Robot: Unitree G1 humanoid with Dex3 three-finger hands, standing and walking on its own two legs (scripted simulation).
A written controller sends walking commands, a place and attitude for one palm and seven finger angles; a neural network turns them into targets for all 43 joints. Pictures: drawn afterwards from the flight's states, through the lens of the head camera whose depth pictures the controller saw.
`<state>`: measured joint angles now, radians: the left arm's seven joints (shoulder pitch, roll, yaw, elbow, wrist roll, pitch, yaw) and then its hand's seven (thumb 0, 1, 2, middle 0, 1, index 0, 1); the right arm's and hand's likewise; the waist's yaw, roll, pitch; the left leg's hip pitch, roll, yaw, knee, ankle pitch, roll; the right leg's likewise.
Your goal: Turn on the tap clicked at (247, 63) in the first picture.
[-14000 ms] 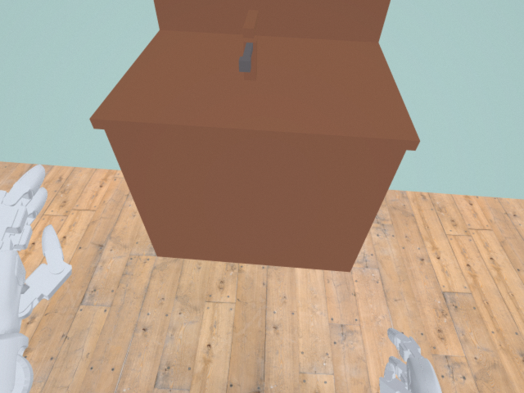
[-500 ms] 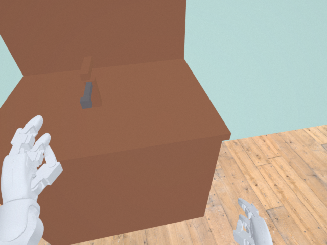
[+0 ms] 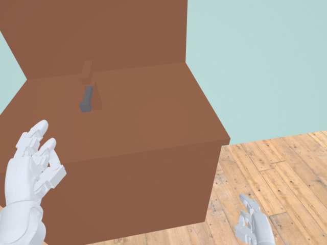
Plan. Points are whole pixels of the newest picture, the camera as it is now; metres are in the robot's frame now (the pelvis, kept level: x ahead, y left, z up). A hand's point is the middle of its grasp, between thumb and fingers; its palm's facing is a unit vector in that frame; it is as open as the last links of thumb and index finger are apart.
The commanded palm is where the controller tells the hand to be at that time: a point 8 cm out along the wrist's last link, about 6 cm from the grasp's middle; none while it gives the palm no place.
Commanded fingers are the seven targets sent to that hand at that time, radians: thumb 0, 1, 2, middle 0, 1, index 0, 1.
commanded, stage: turn the palm inward beside the body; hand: left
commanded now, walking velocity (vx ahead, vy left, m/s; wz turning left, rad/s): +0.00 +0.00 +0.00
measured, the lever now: (85, 106) +0.45 +0.33 +0.12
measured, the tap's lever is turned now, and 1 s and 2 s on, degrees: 0 0 0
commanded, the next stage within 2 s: reach beside the lever's end, fingers flat in 0.20 s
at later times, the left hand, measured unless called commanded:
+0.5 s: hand (62, 163) +0.20 +0.24 +0.17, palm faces +0.52 -0.85 -0.10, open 7.4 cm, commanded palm +0.16 +0.28 +0.18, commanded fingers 0.00 0.90 0.90 -0.20 -0.30 -0.20 -0.30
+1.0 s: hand (65, 142) +0.26 +0.28 +0.16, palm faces +0.53 -0.85 -0.07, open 7.4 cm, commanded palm +0.23 +0.32 +0.16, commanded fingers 0.00 0.90 0.90 -0.19 -0.26 -0.19 -0.26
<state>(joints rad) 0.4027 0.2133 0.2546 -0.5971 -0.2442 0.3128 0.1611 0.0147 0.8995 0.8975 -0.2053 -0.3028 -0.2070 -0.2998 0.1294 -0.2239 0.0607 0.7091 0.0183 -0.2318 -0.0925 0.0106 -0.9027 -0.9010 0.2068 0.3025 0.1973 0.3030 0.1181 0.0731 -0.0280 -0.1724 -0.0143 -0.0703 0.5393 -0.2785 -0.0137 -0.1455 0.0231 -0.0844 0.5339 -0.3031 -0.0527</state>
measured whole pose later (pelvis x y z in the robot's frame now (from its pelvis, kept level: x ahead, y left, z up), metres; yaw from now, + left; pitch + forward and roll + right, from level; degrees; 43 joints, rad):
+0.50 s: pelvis +0.00 -0.01 +0.00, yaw +0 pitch -5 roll +0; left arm 0.31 0.23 0.32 -0.47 -0.26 0.32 0.16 0.01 0.90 0.90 -0.21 -0.30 -0.21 -0.30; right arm 0.14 -0.22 0.05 0.73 0.03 -0.22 -0.11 0.01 -0.90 -0.90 0.21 0.30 0.20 0.30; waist 0.11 0.07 -0.02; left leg -0.19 0.00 -0.08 0.55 -0.28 -0.03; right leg -0.16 0.04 -0.09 0.54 -0.31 -0.07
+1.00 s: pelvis +0.01 +0.01 +0.00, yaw -1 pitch -2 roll +0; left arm 0.12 0.25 0.37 -0.23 -0.24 0.24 0.16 0.02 0.90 0.90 -0.20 -0.28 -0.20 -0.28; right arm 0.17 -0.24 0.03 0.73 0.03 -0.22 -0.12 0.01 -0.90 -0.90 0.21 0.30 0.20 0.30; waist 0.08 0.06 -0.03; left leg -0.22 -0.02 -0.04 0.54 -0.29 0.00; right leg -0.21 0.02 -0.06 0.54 -0.31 -0.04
